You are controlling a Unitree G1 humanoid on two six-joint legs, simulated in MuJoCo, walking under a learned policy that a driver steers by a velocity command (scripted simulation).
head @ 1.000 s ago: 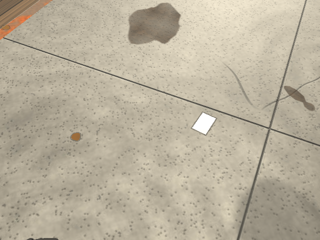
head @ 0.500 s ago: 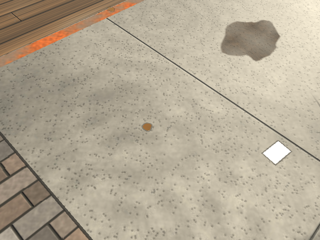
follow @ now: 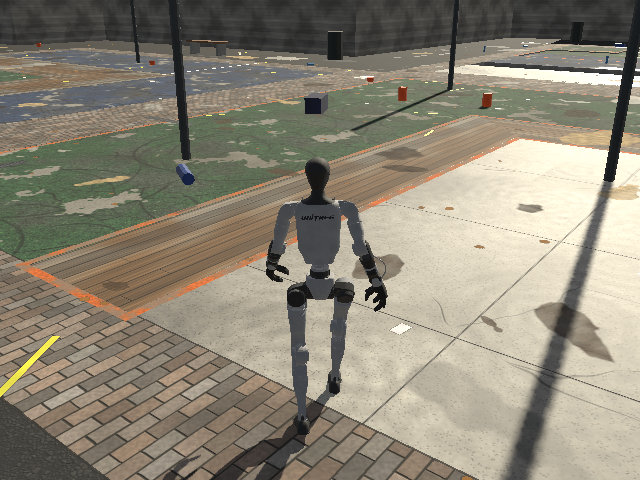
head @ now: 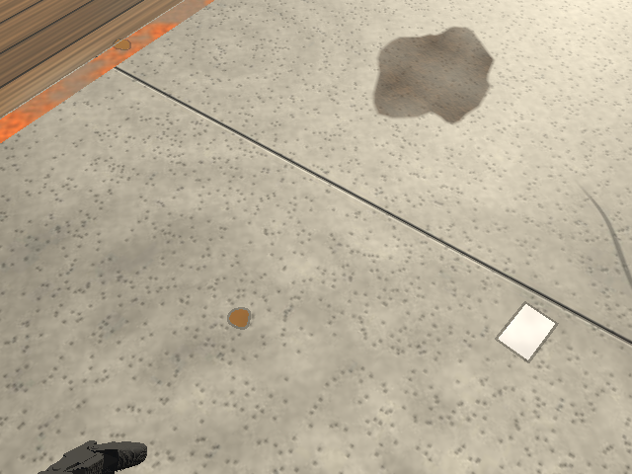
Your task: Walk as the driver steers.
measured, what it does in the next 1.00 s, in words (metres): walks ahead, turning right: left foot, then right foot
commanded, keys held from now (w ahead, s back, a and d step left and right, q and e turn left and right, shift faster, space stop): w+e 0.56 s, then e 0.44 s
